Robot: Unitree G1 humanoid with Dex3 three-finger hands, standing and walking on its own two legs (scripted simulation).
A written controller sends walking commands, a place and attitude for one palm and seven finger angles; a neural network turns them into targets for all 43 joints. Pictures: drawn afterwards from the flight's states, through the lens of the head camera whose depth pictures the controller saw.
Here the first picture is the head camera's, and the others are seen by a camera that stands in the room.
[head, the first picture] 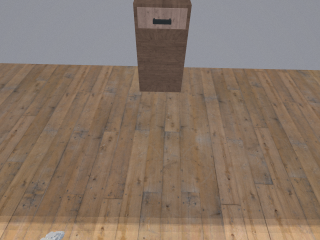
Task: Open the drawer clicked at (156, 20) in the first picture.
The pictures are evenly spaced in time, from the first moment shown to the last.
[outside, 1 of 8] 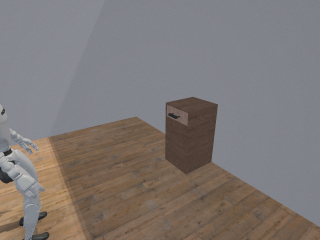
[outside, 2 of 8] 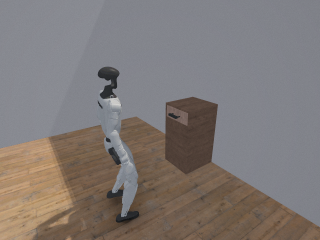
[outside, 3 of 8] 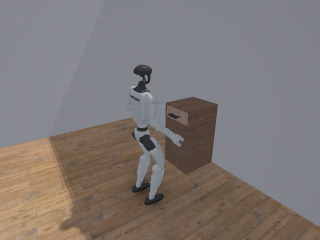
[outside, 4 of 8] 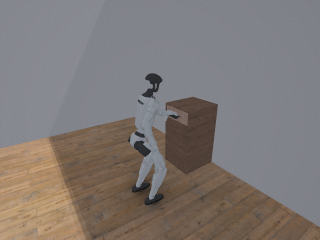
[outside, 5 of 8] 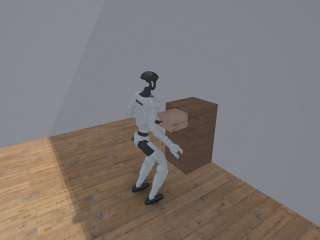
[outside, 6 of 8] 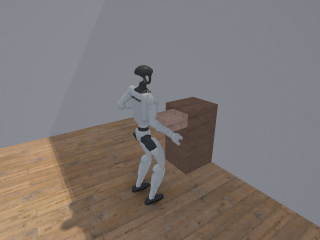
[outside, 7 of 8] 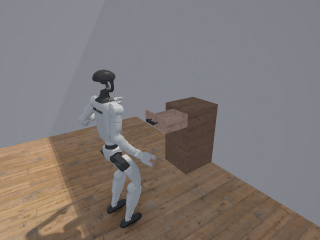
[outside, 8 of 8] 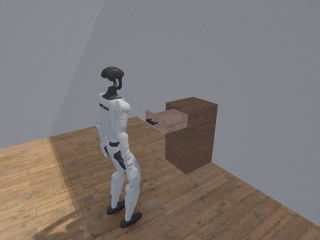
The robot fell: no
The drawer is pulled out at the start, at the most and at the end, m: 0.00 0.30 0.30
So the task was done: yes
